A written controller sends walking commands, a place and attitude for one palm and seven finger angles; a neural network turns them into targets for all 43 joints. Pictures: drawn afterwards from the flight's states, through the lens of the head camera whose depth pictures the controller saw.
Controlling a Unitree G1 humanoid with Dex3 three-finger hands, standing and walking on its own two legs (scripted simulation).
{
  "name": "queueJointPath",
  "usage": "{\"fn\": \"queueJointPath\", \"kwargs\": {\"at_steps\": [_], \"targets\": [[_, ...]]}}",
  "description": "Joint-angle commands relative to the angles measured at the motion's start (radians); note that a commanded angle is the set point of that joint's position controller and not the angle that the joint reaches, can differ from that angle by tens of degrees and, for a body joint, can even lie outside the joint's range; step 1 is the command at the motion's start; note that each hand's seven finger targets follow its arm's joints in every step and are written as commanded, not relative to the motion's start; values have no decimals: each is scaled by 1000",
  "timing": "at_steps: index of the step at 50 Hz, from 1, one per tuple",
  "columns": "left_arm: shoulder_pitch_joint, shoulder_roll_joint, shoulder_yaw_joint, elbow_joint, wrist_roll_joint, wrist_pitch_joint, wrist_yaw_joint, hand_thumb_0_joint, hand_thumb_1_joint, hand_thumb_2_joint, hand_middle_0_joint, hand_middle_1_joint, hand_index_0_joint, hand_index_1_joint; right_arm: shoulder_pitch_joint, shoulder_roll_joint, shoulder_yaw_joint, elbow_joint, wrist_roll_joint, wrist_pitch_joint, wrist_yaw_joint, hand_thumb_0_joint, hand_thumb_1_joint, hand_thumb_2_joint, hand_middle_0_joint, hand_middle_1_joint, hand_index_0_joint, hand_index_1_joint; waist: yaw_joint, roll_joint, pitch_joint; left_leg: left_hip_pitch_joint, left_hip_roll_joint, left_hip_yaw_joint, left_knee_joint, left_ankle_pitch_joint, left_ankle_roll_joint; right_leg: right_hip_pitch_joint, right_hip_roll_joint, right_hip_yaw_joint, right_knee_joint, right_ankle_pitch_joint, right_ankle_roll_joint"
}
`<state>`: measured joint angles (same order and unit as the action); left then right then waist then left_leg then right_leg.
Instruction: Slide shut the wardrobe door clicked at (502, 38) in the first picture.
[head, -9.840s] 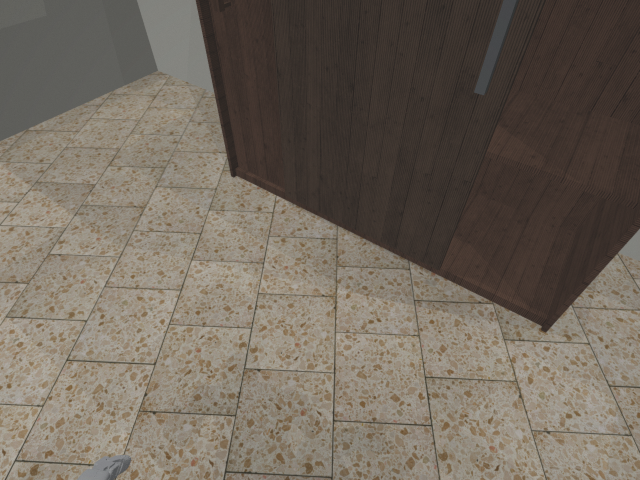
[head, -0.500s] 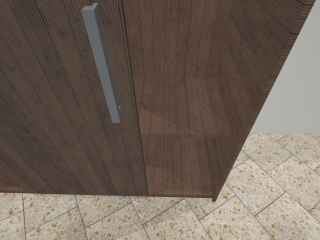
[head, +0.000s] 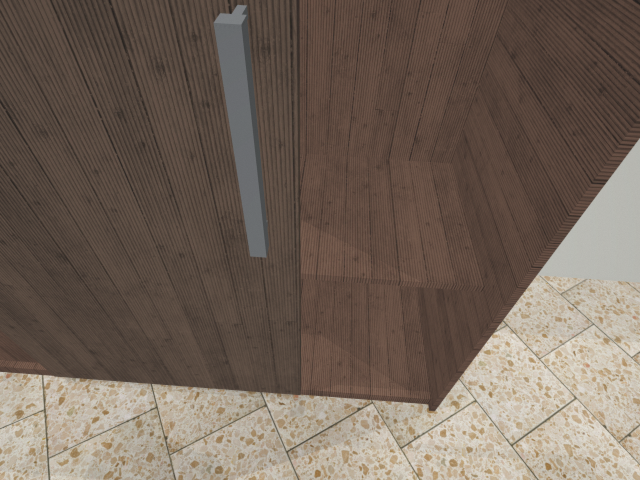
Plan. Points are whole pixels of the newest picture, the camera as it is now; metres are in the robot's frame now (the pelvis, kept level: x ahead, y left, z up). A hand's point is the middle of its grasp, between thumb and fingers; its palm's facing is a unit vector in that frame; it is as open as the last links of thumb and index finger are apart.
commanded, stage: come to a stop and stand still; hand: left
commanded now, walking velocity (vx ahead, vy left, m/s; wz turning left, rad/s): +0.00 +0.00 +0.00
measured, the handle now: (252, 154) +0.46 +0.13 +0.18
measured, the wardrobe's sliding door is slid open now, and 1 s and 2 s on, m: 0.40 0.40 0.40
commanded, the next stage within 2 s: look again from close up in 0.54 s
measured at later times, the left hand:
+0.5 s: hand out of the picture +0.01 +0.20 -0.18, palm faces +0.02 -0.98 -0.20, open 7.4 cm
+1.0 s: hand out of the picture -0.01 +0.18 -0.18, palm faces +0.02 -0.98 -0.18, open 7.4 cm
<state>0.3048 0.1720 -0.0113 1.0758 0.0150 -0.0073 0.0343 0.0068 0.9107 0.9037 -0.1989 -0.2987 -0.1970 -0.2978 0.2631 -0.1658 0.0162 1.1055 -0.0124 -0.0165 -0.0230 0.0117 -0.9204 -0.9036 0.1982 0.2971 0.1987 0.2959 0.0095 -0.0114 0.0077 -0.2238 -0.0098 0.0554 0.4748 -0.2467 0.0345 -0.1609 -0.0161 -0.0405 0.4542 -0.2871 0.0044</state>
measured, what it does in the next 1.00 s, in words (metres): stands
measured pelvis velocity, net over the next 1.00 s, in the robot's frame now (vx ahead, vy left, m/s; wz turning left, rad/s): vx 0.01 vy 0.02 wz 0.00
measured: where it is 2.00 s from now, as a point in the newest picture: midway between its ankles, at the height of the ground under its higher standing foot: outside the picture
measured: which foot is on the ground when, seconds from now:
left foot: down 0.00-1.00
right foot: down 0.00-1.00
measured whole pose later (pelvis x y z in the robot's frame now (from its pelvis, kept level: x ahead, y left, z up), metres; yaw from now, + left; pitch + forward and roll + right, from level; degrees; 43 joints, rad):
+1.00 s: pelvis +0.01 +0.02 +0.00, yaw +0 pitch -1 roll +0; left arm 0.32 0.15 -0.01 1.12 0.02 0.00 0.04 0.00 0.91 0.90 -0.20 -0.30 -0.20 -0.30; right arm 0.28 -0.15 0.02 1.14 -0.01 -0.02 -0.03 0.00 -0.91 -0.90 0.20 0.30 0.20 0.30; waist 0.01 -0.01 0.02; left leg -0.17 -0.04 0.07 0.41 -0.24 0.06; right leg -0.11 -0.05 -0.03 0.41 -0.28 0.03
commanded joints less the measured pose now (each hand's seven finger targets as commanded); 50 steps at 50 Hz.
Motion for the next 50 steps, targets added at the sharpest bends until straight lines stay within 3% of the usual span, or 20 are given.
{"fn": "queueJointPath", "kwargs": {"at_steps": [1, 9, 16, 22, 34, 42, 50], "targets": [[43, 99, 16, -23, -2, -20, 7, 0, 900, 900, -200, -300, -200, -300, 40, -114, -19, -31, 7, -21, -4, 0, -900, -900, 200, 300, 200, 300, -7, 5, 34, 36, 116, -109, -100, 207, 9, -37, -85, 75, -75, 162, -27], [61, 98, 14, -3, 1, -15, 8, 0, 900, 900, -200, -300, -200, -300, 8, -123, -18, -30, 7, -22, -5, 0, -900, -900, 200, 300, 200, 300, -3, 8, 39, 47, 114, -112, -121, 199, 15, -29, -89, 70, -84, 152, -19], [62, 100, 17, 2, -1, -13, 10, 0, 900, 900, -200, -300, -200, -300, 13, -128, -19, -25, 6, -27, -9, 0, -900, -900, 200, 300, 200, 300, -2, 25, -6, 90, 117, -111, -113, 328, 17, 4, -92, 58, -66, 212, -16], [62, 97, 18, 6, -1, -9, 11, 0, 900, 900, -200, -300, -200, -300, 22, -125, -18, -17, 6, -27, -12, 0, -900, -900, 200, 300, 200, 300, 1, 20, 8, 90, 117, -117, -123, 339, 19, 9, -93, 51, -68, 197, -14], [63, 91, 19, 10, -1, -3, 11, 0, 900, 900, -200, -300, -200, -300, 42, -112, -16, -5, 7, -22, -9, 0, -900, -900, 200, 300, 200, 300, 5, 10, 61, 44, 111, -123, -162, 199, 17, 2, -94, 50, -87, 127, -17], [78, 80, 18, 16, -2, -6, 12, 0, 900, 900, -200, -300, -200, -300, 62, -104, -16, 2, 8, -25, -12, 0, -900, -900, 200, 300, 200, 300, 1, 12, 31, 79, 111, -121, -152, 242, 18, 2, -94, 56, -87, 154, -18], [94, 72, 16, 26, -1, -7, 13, 0, 900, 900, -200, -300, -200, -300, 67, -91, -16, 5, 9, -21, -11, 0, -900, -900, 200, 300, 200, 300, 1, 1, 65, 56, 106, -117, -156, 189, 16, -12, -94, 64, -102, 140, -21]]}}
